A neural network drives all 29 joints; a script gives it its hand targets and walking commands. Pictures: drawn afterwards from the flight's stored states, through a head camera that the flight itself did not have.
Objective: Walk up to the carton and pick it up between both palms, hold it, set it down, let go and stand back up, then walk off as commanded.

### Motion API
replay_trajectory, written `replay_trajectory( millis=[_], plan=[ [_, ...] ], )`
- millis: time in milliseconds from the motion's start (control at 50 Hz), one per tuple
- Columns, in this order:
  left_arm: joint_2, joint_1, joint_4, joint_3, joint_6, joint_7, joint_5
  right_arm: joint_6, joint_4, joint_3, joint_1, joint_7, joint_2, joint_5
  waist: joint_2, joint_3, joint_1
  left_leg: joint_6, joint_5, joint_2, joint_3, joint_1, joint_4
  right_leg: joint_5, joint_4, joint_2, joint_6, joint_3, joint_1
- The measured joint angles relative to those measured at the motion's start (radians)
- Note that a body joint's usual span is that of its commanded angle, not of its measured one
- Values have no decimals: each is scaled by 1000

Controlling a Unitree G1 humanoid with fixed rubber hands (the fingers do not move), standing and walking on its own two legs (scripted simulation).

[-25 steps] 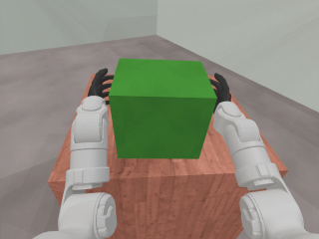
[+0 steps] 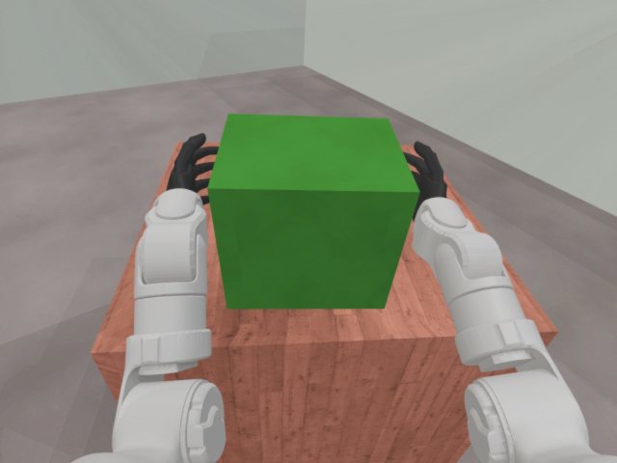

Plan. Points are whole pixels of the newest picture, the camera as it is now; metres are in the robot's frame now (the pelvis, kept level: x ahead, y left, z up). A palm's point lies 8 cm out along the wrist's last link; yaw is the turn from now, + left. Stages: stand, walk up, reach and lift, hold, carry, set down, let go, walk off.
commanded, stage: hold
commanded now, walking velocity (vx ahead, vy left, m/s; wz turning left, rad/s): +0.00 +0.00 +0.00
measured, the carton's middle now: (308, 213) +0.37 +0.01 +0.19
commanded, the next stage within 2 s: none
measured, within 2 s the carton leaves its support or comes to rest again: neither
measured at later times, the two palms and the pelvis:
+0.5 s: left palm (184, 195) +0.35 +0.16 +0.22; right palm (427, 204) +0.35 -0.14 +0.22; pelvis +0.00 +0.00 +0.00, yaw +0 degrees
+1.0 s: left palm (185, 196) +0.35 +0.16 +0.22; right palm (427, 205) +0.35 -0.14 +0.21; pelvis +0.00 +0.00 +0.00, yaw +0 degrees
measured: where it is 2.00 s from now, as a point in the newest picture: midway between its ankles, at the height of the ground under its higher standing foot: outside the picture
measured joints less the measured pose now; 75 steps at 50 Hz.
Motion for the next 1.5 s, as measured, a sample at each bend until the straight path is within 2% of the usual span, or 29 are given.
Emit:
replay_trajectory(
  millis=[680, 1500],
  plan=[
    [7, -31, 50, 7, -11, -2, 4, -11, 42, -15, -19, 6, 6, -13, -2, -5, 1, 3, 7, -4, 2, -4, -4, 3, 3, -4, 2, 3, -8],
    [1, -11, 14, 5, -1, -5, 8, -4, 13, -2, -5, 1, 3, -6, -3, 3, -1, 1, 3, -2, -1, 5, -4, 1, -2, -2, 1, 1, 4]
  ],
)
